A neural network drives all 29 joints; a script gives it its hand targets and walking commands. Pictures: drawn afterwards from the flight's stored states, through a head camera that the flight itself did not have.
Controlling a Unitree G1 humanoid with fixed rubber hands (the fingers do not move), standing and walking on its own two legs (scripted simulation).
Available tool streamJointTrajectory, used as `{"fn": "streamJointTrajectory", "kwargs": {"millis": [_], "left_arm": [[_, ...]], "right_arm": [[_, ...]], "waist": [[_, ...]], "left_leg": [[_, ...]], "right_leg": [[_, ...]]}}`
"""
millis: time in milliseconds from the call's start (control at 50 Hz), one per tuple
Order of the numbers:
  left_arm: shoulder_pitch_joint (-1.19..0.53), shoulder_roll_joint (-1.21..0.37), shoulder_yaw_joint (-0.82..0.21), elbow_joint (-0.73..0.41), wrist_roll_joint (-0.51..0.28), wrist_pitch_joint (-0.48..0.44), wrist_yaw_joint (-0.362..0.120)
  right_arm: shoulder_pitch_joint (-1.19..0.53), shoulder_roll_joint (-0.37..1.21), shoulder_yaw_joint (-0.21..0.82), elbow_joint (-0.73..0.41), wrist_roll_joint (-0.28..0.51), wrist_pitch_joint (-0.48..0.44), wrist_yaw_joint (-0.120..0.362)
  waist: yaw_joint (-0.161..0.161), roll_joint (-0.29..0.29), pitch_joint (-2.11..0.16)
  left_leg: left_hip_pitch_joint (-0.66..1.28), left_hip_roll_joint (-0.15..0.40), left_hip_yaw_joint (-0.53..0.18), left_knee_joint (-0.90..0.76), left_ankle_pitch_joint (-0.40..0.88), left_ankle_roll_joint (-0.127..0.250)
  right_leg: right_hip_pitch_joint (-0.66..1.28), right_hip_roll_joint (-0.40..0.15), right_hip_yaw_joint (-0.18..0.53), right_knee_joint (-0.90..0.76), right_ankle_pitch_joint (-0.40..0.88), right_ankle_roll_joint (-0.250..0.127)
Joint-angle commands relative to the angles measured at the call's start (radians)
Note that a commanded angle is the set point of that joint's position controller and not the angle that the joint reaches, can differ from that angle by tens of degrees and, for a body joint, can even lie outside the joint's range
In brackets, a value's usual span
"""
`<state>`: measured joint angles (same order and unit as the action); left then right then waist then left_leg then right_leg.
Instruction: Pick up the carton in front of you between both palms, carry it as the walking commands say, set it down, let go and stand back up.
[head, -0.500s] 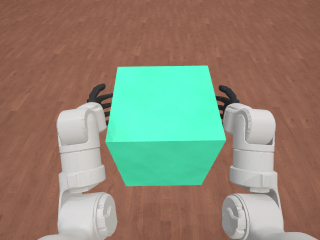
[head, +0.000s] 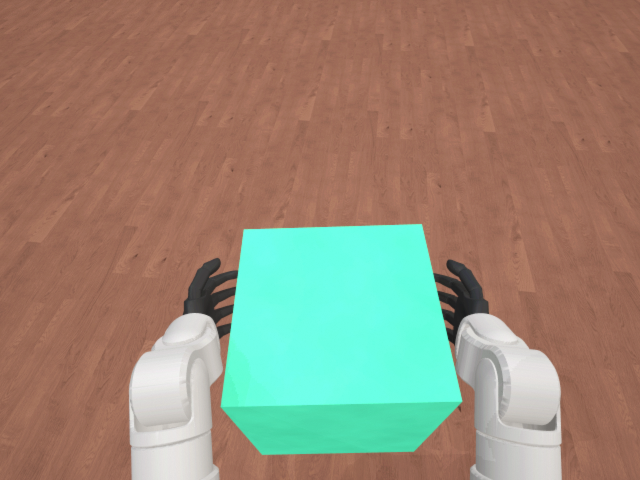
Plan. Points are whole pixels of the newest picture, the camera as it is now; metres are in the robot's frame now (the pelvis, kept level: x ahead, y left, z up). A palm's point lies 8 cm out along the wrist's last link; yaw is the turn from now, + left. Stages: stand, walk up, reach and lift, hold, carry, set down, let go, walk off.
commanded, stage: carry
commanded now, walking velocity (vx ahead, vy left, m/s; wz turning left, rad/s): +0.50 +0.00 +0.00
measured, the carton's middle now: (335, 349) +0.28 +0.00 +0.00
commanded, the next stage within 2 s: none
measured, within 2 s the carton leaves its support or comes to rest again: neither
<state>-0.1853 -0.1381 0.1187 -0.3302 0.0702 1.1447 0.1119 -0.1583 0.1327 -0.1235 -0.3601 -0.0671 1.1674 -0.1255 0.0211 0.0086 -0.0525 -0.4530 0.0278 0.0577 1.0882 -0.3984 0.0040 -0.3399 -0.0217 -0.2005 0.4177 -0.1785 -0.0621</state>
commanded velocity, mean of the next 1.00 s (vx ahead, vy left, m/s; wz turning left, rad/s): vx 0.15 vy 0.00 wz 0.00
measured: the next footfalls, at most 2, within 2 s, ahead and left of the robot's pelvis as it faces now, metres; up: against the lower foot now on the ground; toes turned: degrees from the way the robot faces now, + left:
left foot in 0.28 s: +0.36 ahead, +0.13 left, +0.00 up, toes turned +8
right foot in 0.66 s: +0.52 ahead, -0.09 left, +0.00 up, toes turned -13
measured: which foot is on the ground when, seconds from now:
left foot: up 0.00-0.26, down 0.28-1.00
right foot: down 0.00-0.30, up 0.32-0.64, down 0.66-1.00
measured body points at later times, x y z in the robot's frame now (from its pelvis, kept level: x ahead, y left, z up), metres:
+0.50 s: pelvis +0.30 +0.04 +0.01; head +0.29 +0.06 +0.46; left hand +0.57 +0.17 +0.09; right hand +0.54 -0.13 +0.09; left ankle +0.31 +0.12 -0.74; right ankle +0.30 -0.09 -0.69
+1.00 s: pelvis +0.45 +0.01 -0.01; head +0.44 +0.00 +0.44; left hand +0.72 +0.16 +0.08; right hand +0.72 -0.14 +0.08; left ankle +0.33 +0.13 -0.74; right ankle +0.48 -0.08 -0.74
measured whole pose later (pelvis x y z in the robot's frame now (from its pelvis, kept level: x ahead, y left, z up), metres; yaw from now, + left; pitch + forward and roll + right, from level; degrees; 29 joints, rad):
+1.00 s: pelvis +0.45 +0.01 -0.01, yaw +0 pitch +5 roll -1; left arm -0.07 -0.13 0.08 -0.44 0.07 1.19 0.11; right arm -0.07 0.13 -0.06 -0.45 -0.08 1.22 -0.12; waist 0.01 0.02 -0.13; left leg -0.12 0.07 0.12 0.50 -0.41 -0.04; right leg -0.38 -0.05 -0.23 0.53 -0.22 -0.05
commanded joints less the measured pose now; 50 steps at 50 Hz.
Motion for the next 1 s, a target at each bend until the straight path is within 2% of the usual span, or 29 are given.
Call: {"fn": "streamJointTrajectory", "kwargs": {"millis": [0,40,80,160,200,240,260,280,300,320,340,360,380,400,420,460,500,560,600,620,640,660,680,700,740,780,860,900,980], "left_arm": [[-0.389,-0.998,-0.750,-0.187,-0.363,0.009,-0.179],[-0.319,-0.968,-0.749,-0.216,-0.366,0.019,-0.188],[-0.284,-0.916,-0.748,-0.239,-0.368,0.034,-0.192],[-0.244,-0.796,-0.720,-0.237,-0.343,0.076,-0.182],[-0.256,-0.748,-0.704,-0.226,-0.332,0.099,-0.173],[-0.273,-0.710,-0.693,-0.211,-0.329,0.122,-0.163],[-0.276,-0.688,-0.685,-0.200,-0.326,0.132,-0.157],[-0.298,-0.671,-0.686,-0.208,-0.328,0.146,-0.152],[-0.334,-0.671,-0.698,-0.223,-0.338,0.155,-0.151],[-0.347,-0.710,-0.706,-0.210,-0.345,0.153,-0.155],[-0.348,-0.752,-0.706,-0.191,-0.342,0.147,-0.163],[-0.341,-0.803,-0.710,-0.179,-0.342,0.136,-0.169],[-0.330,-0.845,-0.715,-0.166,-0.340,0.123,-0.174],[-0.325,-0.875,-0.723,-0.169,-0.336,0.110,-0.177],[-0.310,-0.897,-0.727,-0.167,-0.331,0.099,-0.177],[-0.284,-0.912,-0.732,-0.167,-0.318,0.080,-0.172],[-0.270,-0.905,-0.735,-0.186,-0.313,0.070,-0.165],[-0.255,-0.875,-0.738,-0.214,-0.314,0.075,-0.161],[-0.238,-0.846,-0.731,-0.209,-0.313,0.083,-0.165],[-0.232,-0.827,-0.725,-0.206,-0.312,0.088,-0.168],[-0.233,-0.802,-0.715,-0.202,-0.310,0.095,-0.172],[-0.244,-0.780,-0.706,-0.189,-0.305,0.100,-0.175],[-0.240,-0.783,-0.695,-0.152,-0.303,0.099,-0.178],[-0.214,-0.802,-0.686,-0.128,-0.310,0.093,-0.182],[-0.234,-0.850,-0.688,-0.124,-0.318,0.082,-0.189],[-0.259,-0.882,-0.703,-0.144,-0.334,0.071,-0.193],[-0.255,-0.885,-0.722,-0.187,-0.342,0.062,-0.187],[-0.250,-0.873,-0.730,-0.193,-0.337,0.061,-0.186],[-0.249,-0.842,-0.737,-0.160,-0.318,0.052,-0.194]], "right_arm": [[-0.435,0.986,0.758,-0.172,0.335,-0.021,0.177],[-0.361,0.973,0.760,-0.197,0.324,-0.017,0.172],[-0.331,0.934,0.759,-0.222,0.318,-0.002,0.167],[-0.312,0.820,0.740,-0.232,0.314,0.047,0.162],[-0.318,0.771,0.721,-0.219,0.315,0.072,0.158],[-0.309,0.728,0.694,-0.188,0.312,0.094,0.153],[-0.298,0.709,0.677,-0.168,0.308,0.104,0.150],[-0.307,0.685,0.658,-0.142,0.297,0.107,0.148],[-0.305,0.702,0.654,-0.126,0.305,0.108,0.147],[-0.318,0.732,0.657,-0.138,0.317,0.110,0.152],[-0.340,0.781,0.670,-0.145,0.328,0.104,0.158],[-0.365,0.824,0.689,-0.160,0.340,0.095,0.166],[-0.387,0.863,0.710,-0.172,0.351,0.084,0.173],[-0.399,0.891,0.727,-0.182,0.360,0.073,0.180],[-0.397,0.906,0.738,-0.189,0.368,0.064,0.186],[-0.382,0.906,0.748,-0.198,0.374,0.050,0.196],[-0.358,0.892,0.750,-0.206,0.374,0.042,0.201],[-0.310,0.861,0.741,-0.212,0.359,0.043,0.199],[-0.303,0.837,0.734,-0.205,0.341,0.049,0.194],[-0.296,0.825,0.729,-0.194,0.328,0.054,0.191],[-0.287,0.806,0.722,-0.175,0.313,0.059,0.187],[-0.287,0.790,0.721,-0.165,0.305,0.067,0.182],[-0.291,0.785,0.727,-0.172,0.309,0.077,0.179],[-0.306,0.788,0.735,-0.183,0.317,0.082,0.180],[-0.350,0.836,0.757,-0.186,0.333,0.073,0.185],[-0.372,0.874,0.767,-0.193,0.341,0.060,0.187],[-0.335,0.883,0.763,-0.202,0.342,0.045,0.184],[-0.309,0.872,0.754,-0.192,0.328,0.041,0.184],[-0.296,0.841,0.741,-0.152,0.301,0.031,0.195]], "waist": [[-0.004,-0.108,-0.380],[-0.003,-0.135,-0.339],[-0.002,-0.155,-0.285],[0.004,-0.168,-0.195],[-0.001,-0.166,-0.151],[-0.020,-0.117,-0.170],[-0.037,-0.062,-0.207],[-0.048,0.168,-0.251],[-0.058,0.345,-0.279],[-0.045,0.242,-0.267],[-0.047,0.146,-0.279],[-0.042,0.057,-0.277],[-0.033,0.028,-0.278],[-0.030,0.051,-0.283],[-0.029,0.086,-0.286],[-0.026,0.124,-0.291],[-0.028,0.157,-0.281],[-0.036,0.162,-0.284],[-0.026,0.119,-0.273],[-0.024,0.090,-0.263],[-0.024,0.057,-0.273],[-0.028,-0.058,-0.287],[-0.019,-0.144,-0.334],[-0.016,-0.184,-0.340],[-0.025,-0.161,-0.325],[-0.021,-0.122,-0.338],[-0.020,-0.038,-0.409],[-0.021,-0.020,-0.412],[-0.021,-0.024,-0.373]], "left_leg": [[-0.170,0.056,-0.015,-0.161,0.041,-0.010],[-0.136,0.050,0.026,-0.310,0.083,-0.023],[-0.105,0.033,0.074,-0.449,0.172,-0.026],[-0.042,0.020,0.132,-0.563,0.309,-0.015],[0.014,0.020,0.154,-0.597,0.312,-0.001],[0.223,-0.028,0.219,-0.625,0.235,0.011],[0.407,0.022,0.142,-0.626,0.186,0.020],[0.562,0.273,-0.301,-0.767,-0.020,0.127],[0.655,0.400,-0.586,-0.884,0.031,0.221],[0.619,0.410,-0.537,-0.863,0.226,0.234],[0.562,0.386,-0.434,-0.832,0.410,0.235],[0.499,0.369,-0.326,-0.823,0.503,0.199],[0.439,0.342,-0.219,-0.839,0.526,0.158],[0.401,0.311,-0.132,-0.849,0.538,0.124],[0.380,0.290,-0.082,-0.852,0.561,0.111],[0.371,0.256,0.003,-0.838,0.605,0.107],[0.376,0.237,0.058,-0.808,0.663,0.105],[0.376,0.225,0.092,-0.758,0.672,0.087],[0.344,0.188,0.130,-0.672,0.589,0.049],[0.305,0.167,0.131,-0.631,0.520,0.019],[0.231,0.158,0.131,-0.585,0.407,-0.013],[0.155,0.105,0.116,-0.518,0.180,-0.045],[0.105,0.078,0.071,-0.522,0.045,-0.056],[0.127,0.072,0.066,-0.524,-0.006,-0.060],[0.199,0.073,0.050,-0.653,0.034,-0.055],[0.252,0.084,0.051,-0.686,0.198,-0.050],[0.310,0.103,0.051,-0.599,0.500,-0.049],[0.296,0.102,0.050,-0.582,0.539,-0.050],[0.274,0.098,0.043,-0.611,0.497,-0.048]], "right_leg": [[0.454,-0.298,0.325,-0.180,0.241,-0.097],[0.416,-0.266,0.247,-0.203,0.207,-0.096],[0.384,-0.234,0.180,-0.203,0.236,-0.077],[0.332,-0.219,0.127,-0.197,0.225,-0.046],[0.299,-0.222,0.117,-0.166,0.170,-0.031],[0.203,-0.173,0.042,0.021,0.216,0.002],[0.089,-0.141,0.004,0.197,0.209,0.034],[-0.153,-0.040,0.006,0.499,0.044,0.088],[-0.346,0.030,0.068,0.711,-0.300,0.089],[-0.392,-0.021,0.158,0.831,-0.329,0.065],[-0.374,-0.057,0.178,0.861,-0.307,0.052],[-0.342,-0.089,0.189,0.821,-0.260,0.052],[-0.292,-0.115,0.197,0.715,-0.207,0.056],[-0.233,-0.103,0.167,0.620,-0.183,0.062],[-0.192,-0.084,0.140,0.548,-0.174,0.069],[-0.136,-0.057,0.106,0.398,-0.141,0.080],[-0.111,-0.034,0.063,0.256,-0.077,0.080],[-0.040,-0.020,0.025,0.134,0.091,0.083],[0.073,-0.014,-0.007,-0.016,0.247,0.086],[0.152,-0.039,0.005,-0.069,0.313,0.087],[0.264,-0.123,0.068,-0.051,0.449,0.079],[0.357,-0.246,0.193,0.012,0.801,0.029],[0.445,-0.304,0.264,0.042,0.836,-0.061],[0.401,-0.310,0.299,-0.003,0.738,-0.079],[0.350,-0.254,0.239,-0.005,0.677,-0.050],[0.345,-0.201,0.170,0.060,0.726,-0.009],[0.334,-0.170,0.126,0.143,0.792,-0.003],[0.335,-0.167,0.116,0.155,0.810,-0.007],[0.321,-0.168,0.111,0.156,0.800,-0.008]]}}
